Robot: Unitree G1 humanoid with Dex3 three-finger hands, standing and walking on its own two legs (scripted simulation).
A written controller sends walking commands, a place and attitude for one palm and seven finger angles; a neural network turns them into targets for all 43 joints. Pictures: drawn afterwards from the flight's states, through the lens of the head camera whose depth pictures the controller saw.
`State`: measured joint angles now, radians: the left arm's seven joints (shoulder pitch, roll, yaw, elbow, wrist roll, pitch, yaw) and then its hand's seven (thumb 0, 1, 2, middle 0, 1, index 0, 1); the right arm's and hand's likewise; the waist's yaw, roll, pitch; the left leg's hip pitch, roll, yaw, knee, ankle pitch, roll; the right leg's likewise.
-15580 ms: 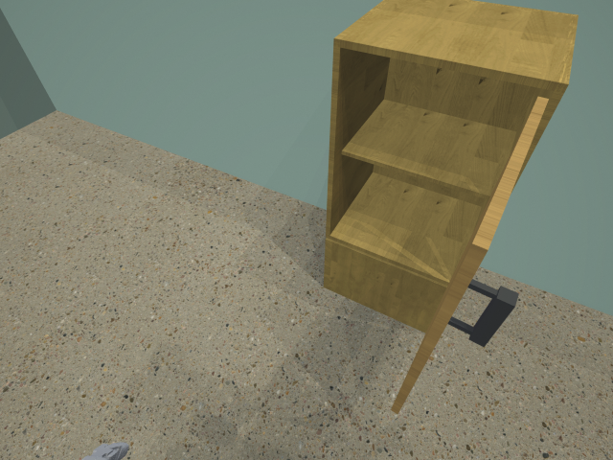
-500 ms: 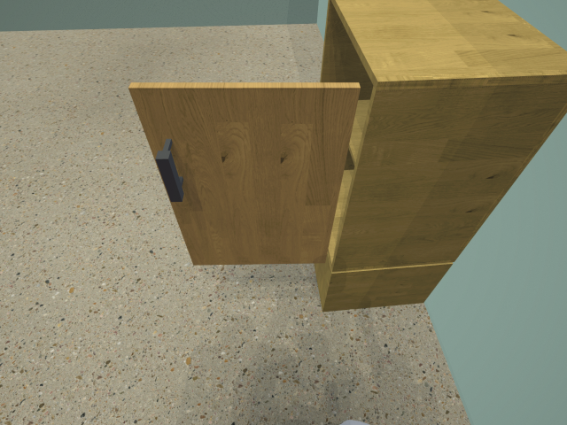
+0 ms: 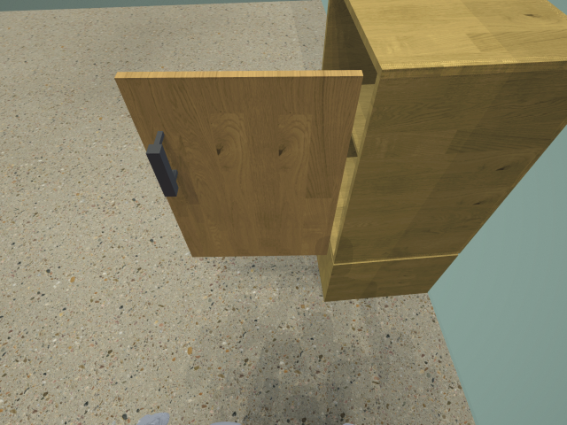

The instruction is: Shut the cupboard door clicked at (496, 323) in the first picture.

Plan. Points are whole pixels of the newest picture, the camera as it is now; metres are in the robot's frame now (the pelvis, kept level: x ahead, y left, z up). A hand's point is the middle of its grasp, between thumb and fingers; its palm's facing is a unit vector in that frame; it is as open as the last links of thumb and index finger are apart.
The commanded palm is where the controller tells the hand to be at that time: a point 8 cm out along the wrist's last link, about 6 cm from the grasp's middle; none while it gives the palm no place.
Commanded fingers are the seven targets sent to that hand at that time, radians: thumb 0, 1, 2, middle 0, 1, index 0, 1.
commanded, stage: come to a stop and stand still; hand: left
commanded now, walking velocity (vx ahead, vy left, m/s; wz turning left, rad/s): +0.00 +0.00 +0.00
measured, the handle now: (165, 164) +0.56 +0.27 -0.02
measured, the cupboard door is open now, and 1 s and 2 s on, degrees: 86 86 86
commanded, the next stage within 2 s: look again from close up in 0.66 s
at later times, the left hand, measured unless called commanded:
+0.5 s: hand out of the picture -0.06 +0.25 -0.17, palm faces +0.01 -0.98 -0.21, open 7.4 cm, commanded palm none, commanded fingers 0.00 0.90 0.90 -0.20 -0.30 -0.20 -0.30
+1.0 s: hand out of the picture -0.05 +0.21 -0.17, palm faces +0.02 -0.98 -0.18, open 7.4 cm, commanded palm none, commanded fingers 0.00 0.90 0.90 -0.20 -0.30 -0.20 -0.30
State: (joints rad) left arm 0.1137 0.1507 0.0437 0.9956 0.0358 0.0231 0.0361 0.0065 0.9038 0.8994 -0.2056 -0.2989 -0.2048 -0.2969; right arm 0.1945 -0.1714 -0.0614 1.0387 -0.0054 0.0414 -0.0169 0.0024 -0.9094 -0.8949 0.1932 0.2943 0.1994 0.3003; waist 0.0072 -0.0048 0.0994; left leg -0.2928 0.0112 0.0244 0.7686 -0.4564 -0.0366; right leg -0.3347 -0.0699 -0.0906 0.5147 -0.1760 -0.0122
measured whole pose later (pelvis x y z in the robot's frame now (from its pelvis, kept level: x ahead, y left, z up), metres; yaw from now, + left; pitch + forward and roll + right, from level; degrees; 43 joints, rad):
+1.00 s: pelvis -0.05 +0.04 +0.00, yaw +0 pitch -1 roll +1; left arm 0.33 0.13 0.00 1.06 0.02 0.00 0.03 0.01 0.91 0.90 -0.20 -0.30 -0.20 -0.30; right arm 0.33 -0.14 0.01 1.07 -0.01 -0.02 -0.01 0.00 -0.91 -0.89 0.19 0.29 0.20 0.30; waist -0.01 0.00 0.01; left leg -0.20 -0.03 0.08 0.45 -0.22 0.05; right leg -0.27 -0.02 -0.04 0.46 -0.17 -0.01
